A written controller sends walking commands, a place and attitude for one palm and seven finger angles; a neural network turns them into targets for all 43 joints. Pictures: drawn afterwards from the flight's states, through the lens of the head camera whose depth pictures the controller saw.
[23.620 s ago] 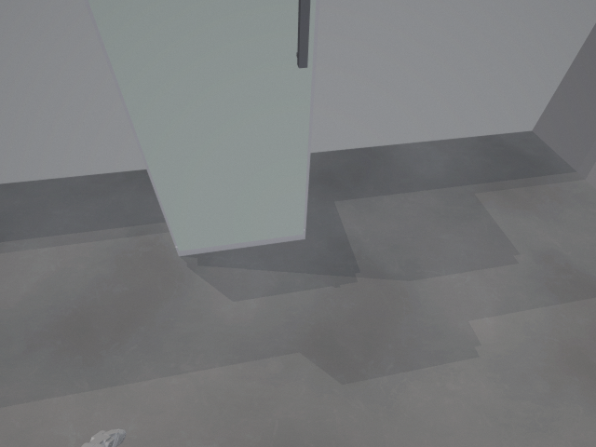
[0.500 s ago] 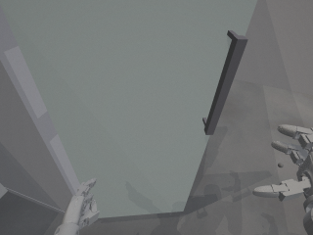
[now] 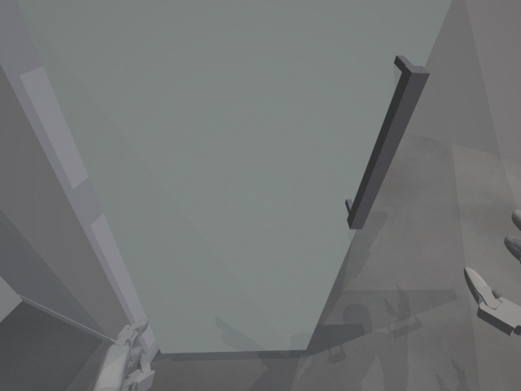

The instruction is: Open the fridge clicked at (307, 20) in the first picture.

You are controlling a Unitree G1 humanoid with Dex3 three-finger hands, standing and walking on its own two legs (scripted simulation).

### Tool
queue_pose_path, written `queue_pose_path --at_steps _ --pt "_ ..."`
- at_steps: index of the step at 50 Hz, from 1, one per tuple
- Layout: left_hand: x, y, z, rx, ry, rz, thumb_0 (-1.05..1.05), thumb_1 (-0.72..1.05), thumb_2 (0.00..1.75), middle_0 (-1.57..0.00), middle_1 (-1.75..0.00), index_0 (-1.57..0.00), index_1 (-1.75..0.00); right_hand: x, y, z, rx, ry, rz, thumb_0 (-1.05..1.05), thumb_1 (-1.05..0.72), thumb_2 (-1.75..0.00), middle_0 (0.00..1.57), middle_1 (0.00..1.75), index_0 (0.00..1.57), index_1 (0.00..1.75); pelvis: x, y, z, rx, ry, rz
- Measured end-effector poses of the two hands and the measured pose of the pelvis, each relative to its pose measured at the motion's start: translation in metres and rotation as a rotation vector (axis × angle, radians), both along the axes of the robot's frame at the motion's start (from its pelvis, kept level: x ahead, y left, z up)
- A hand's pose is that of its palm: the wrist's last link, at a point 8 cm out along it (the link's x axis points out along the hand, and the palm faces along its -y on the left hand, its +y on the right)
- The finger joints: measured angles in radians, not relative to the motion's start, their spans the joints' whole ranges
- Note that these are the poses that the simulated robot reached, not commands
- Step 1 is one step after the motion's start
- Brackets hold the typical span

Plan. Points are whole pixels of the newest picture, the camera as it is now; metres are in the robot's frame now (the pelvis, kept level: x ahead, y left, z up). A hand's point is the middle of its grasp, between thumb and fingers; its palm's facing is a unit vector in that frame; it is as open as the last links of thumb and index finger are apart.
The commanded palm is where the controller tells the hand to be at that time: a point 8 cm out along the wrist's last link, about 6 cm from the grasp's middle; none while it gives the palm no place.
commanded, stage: draw the hand back to the body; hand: right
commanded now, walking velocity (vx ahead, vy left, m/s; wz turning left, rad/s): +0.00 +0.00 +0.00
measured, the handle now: (374, 154) +0.41 -0.17 +0.20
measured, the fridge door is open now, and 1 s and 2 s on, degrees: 66 66 66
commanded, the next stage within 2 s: step back with the hand held close in 0.48 s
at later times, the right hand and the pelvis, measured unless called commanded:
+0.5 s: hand (505, 295) +0.19 -0.28 +0.16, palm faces +0.49 +0.80 -0.35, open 7.5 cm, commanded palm +0.14 -0.31 +0.17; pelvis +0.01 +0.00 +0.00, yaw +0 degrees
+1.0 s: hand out of the picture +0.16 -0.28 +0.15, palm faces +0.38 +0.79 -0.48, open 7.4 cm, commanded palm +0.10 -0.32 +0.17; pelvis -0.04 -0.02 +0.00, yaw +0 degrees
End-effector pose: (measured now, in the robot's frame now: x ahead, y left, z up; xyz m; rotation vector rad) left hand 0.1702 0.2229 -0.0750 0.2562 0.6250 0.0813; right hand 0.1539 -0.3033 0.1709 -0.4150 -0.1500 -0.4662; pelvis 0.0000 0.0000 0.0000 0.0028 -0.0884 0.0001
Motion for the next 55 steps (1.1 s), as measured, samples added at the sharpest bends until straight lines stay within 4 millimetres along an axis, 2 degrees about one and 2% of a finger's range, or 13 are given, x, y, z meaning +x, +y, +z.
queue_pose_path --at_steps 9,14,25,31,36,43,48,55 --pt "0.017 -0.007 0.009 0.002 -0.027 -0.023 0.02 0.90 0.90 -0.20 -0.30 -0.20 -0.30 -0.008 -0.008 -0.003 0.002 0.015 -0.033 0.01 -0.71 -0.82 0.21 0.40 0.21 0.40 0.004 -0.001 0.001 0.001 0.001 -0.003" --pt "0.023 -0.012 0.010 0.002 -0.029 -0.044 0.02 0.90 0.90 -0.20 -0.30 -0.20 -0.30 -0.009 -0.009 -0.003 0.015 0.008 -0.048 0.01 -0.82 -0.87 0.21 0.34 0.21 0.34 0.004 -0.002 0.001 0.001 -0.001 -0.009" --pt "0.020 -0.016 0.006 -0.016 -0.009 -0.047 0.02 0.90 0.90 -0.20 -0.30 -0.20 -0.30 -0.004 -0.006 0.003 0.002 -0.003 -0.034 0.01 -0.88 -0.90 0.21 0.30 0.20 0.31 0.005 -0.001 0.001 0.000 -0.004 -0.008" --pt "0.013 -0.012 0.002 -0.012 0.014 -0.033 0.02 0.90 0.90 -0.20 -0.30 -0.20 -0.30 -0.003 -0.005 -0.002 0.010 0.019 -0.031 0.01 -0.89 -0.90 0.21 0.30 0.20 0.30 0.004 0.000 0.002 0.000 -0.003 -0.006" --pt "0.009 -0.004 0.003 0.007 0.050 -0.019 0.02 0.90 0.90 -0.20 -0.30 -0.20 -0.30 0.001 -0.006 0.009 -0.053 -0.019 -0.010 0.01 -0.89 -0.90 0.21 0.30 0.21 0.30 -0.001 -0.001 0.002 0.014 0.037 -0.020" --pt "-0.006 0.006 0.007 0.025 0.070 0.059 0.02 0.90 0.90 -0.20 -0.30 -0.20 -0.30 -0.007 -0.002 0.002 -0.104 0.054 0.074 0.01 -0.89 -0.90 0.21 0.30 0.20 0.30 -0.017 -0.010 0.000 0.012 0.085 -0.007" --pt "-0.025 0.005 0.009 0.037 0.076 0.094 0.02 0.90 0.90 -0.20 -0.30 -0.20 -0.30 -0.027 -0.009 -0.001 -0.122 0.072 0.090 0.01 -0.88 -0.90 0.21 0.30 0.21 0.30 -0.032 -0.015 -0.002 0.010 0.089 -0.002" --pt "-0.056 -0.006 0.009 0.048 0.066 0.075 0.02 0.90 0.90 -0.20 -0.30 -0.20 -0.30 -0.060 -0.024 0.003 -0.140 -0.019 0.049 0.01 -0.88 -0.90 0.21 0.30 0.21 0.30 -0.061 -0.019 -0.006 0.016 0.075 -0.010"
